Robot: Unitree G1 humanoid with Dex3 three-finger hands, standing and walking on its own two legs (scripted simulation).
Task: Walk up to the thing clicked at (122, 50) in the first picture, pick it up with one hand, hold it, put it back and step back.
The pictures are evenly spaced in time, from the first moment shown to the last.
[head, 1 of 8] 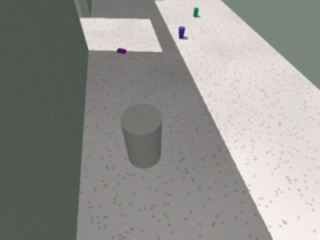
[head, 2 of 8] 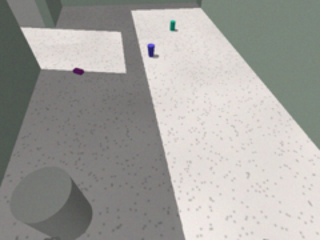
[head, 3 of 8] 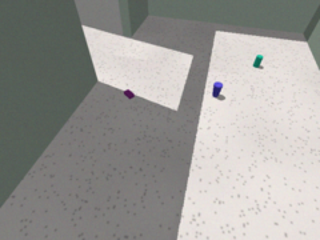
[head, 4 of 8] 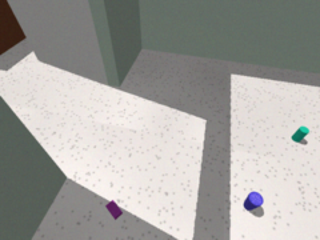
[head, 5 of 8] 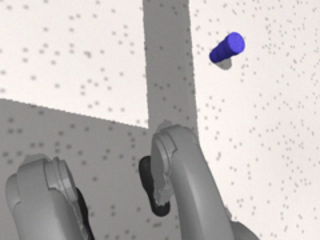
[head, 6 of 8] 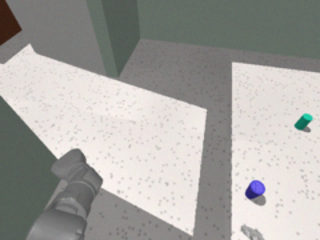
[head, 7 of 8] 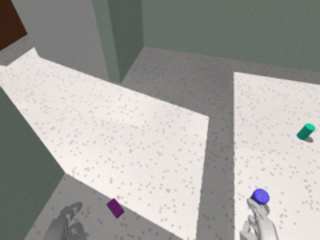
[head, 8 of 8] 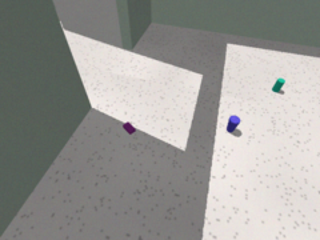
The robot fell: no
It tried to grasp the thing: yes
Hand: left
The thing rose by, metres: 0.68
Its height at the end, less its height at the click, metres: +0.00
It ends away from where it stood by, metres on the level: 0.02
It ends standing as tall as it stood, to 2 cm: yes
